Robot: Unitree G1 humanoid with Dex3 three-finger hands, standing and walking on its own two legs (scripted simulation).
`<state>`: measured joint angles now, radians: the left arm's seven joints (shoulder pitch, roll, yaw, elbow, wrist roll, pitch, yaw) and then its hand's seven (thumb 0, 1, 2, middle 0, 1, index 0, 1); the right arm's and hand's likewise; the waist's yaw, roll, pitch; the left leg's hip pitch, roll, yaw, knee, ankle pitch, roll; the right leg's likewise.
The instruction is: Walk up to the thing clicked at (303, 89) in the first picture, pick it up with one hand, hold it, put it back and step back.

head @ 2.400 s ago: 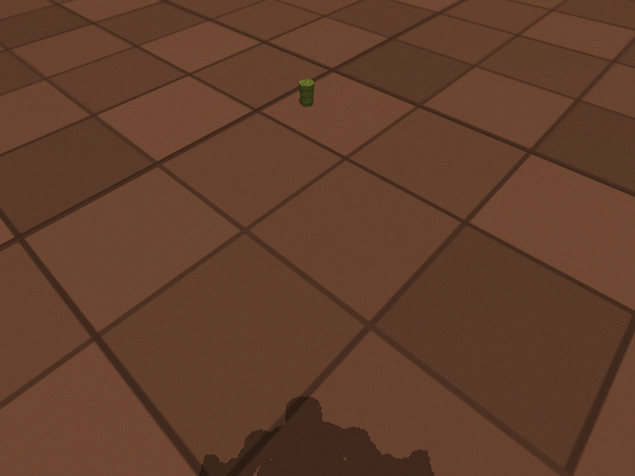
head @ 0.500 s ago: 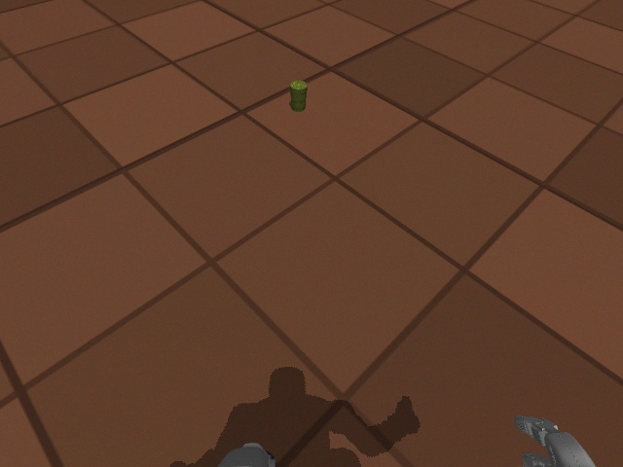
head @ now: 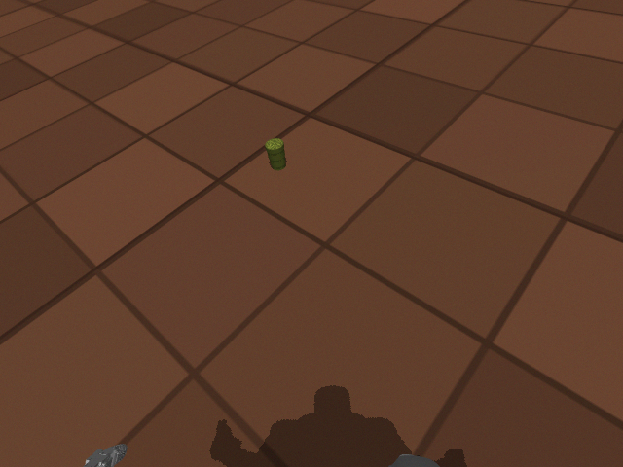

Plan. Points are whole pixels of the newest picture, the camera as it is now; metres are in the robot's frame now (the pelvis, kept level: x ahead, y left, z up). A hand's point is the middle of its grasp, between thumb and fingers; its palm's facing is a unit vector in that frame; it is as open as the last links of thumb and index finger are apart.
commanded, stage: walk up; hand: left
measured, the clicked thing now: (276, 155) +1.59 +0.24 -0.68
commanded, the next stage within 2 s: none
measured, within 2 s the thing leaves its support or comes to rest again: neither
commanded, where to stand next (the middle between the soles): +1.21 +0.06 m, yaw -3 degrees
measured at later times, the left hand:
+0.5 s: hand (152, 370) +0.31 +0.31 -0.14, palm faces -0.04 -0.94 -0.34, open 7.4 cm
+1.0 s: hand (206, 210) +0.65 +0.26 -0.10, palm faces -0.04 -0.92 -0.39, open 7.4 cm
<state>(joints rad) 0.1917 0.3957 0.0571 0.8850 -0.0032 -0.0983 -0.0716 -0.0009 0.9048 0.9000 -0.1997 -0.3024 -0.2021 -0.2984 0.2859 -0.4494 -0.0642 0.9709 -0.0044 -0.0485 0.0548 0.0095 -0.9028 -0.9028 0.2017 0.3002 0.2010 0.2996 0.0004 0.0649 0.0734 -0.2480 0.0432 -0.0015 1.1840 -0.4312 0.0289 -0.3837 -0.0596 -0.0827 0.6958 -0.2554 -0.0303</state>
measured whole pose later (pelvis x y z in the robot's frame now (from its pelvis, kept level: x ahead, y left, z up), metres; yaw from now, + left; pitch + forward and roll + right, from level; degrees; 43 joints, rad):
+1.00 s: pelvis +0.53 +0.00 +0.02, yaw -1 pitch -4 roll +2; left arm 0.20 0.37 0.03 0.86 -0.01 -0.10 -0.04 0.00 0.90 0.90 -0.20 -0.30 -0.20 -0.30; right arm 0.31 -0.41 -0.05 0.91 0.00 -0.04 0.05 0.01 -0.90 -0.90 0.20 0.30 0.20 0.30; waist -0.01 0.04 0.11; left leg -0.32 0.01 -0.01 1.12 -0.41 0.05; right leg -0.29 -0.04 -0.08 0.56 -0.22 -0.04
